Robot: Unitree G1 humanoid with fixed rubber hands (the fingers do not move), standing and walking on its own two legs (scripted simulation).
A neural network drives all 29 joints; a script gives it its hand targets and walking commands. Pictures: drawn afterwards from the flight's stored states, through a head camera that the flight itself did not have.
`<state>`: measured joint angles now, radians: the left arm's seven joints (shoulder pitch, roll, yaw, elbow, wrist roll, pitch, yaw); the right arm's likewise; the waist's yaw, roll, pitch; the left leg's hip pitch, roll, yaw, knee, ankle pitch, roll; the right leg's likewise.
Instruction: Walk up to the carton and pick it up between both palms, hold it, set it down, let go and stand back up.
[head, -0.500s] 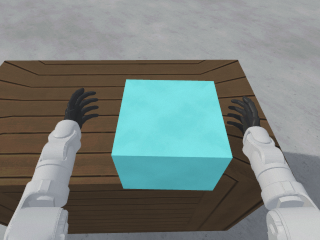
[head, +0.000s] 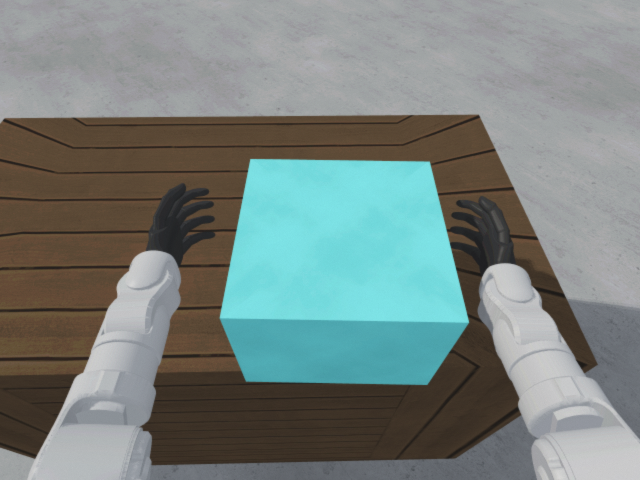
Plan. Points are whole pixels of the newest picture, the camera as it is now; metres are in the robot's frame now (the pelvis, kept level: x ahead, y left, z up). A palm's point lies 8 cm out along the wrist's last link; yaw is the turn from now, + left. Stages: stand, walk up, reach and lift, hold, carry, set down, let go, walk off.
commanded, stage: reach and lift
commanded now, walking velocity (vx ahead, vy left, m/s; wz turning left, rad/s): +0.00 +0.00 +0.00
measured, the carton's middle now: (338, 271) +0.39 -0.01 +0.03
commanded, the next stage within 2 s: none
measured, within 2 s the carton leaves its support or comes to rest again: leaves its support in 1.50 s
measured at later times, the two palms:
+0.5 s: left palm (198, 255) +0.39 +0.18 +0.07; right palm (477, 260) +0.37 -0.18 +0.06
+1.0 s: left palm (202, 255) +0.39 +0.17 +0.07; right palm (472, 258) +0.38 -0.17 +0.07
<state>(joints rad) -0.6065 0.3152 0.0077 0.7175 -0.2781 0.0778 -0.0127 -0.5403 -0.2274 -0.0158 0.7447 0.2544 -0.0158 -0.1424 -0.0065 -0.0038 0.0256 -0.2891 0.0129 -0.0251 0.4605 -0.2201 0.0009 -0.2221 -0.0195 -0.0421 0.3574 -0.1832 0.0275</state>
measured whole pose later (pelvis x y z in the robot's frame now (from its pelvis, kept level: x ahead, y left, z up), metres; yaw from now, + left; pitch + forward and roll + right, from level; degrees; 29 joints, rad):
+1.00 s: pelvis +0.00 +0.00 +0.00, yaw +0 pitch +3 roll -2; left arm -0.61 0.17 0.02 0.72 -0.14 0.09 0.04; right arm -0.57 -0.10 -0.10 0.75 0.14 -0.01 -0.16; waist -0.01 0.00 0.02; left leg -0.29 0.01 -0.03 0.46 -0.22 0.00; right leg -0.22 -0.02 -0.04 0.36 -0.18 0.03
